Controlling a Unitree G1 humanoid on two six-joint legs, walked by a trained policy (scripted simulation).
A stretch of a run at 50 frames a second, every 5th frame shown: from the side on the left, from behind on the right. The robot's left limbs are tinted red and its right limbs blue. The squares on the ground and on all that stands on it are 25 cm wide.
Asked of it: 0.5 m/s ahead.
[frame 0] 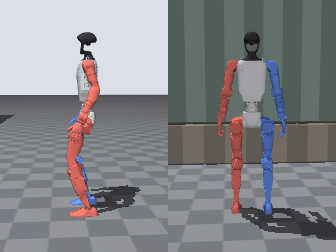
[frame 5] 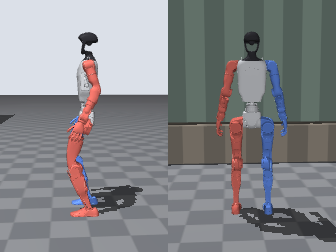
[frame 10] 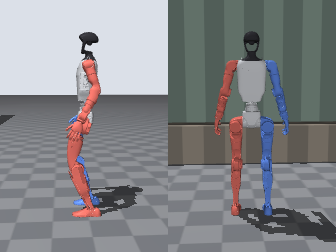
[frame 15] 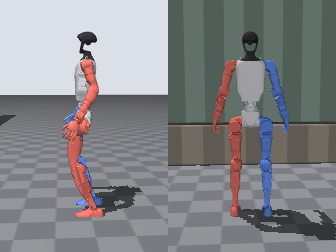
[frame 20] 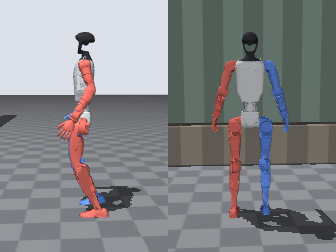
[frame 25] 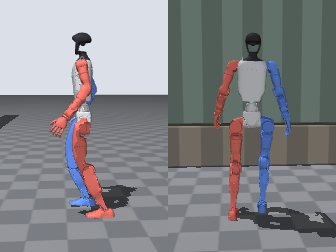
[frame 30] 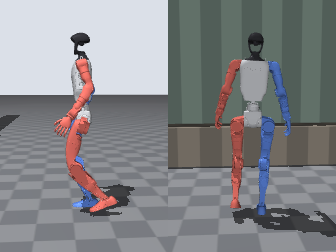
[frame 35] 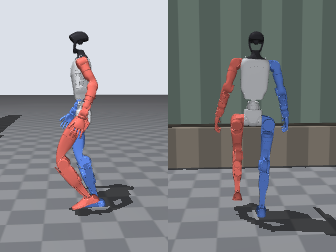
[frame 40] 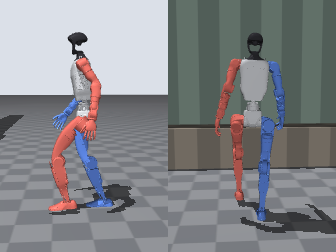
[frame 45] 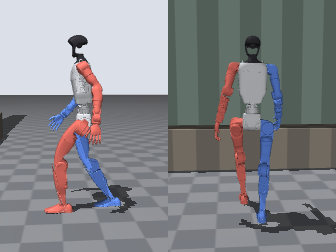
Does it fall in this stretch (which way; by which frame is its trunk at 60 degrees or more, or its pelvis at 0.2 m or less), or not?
no
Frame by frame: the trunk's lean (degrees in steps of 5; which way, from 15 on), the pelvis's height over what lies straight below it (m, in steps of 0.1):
0: 0, 0.8
5: 0, 0.8
10: 5, 0.8
15: 5, 0.8
20: 0, 0.8
25: 0, 0.8
30: 5, 0.8
35: 5, 0.8
40: 5, 0.8
45: 5, 0.7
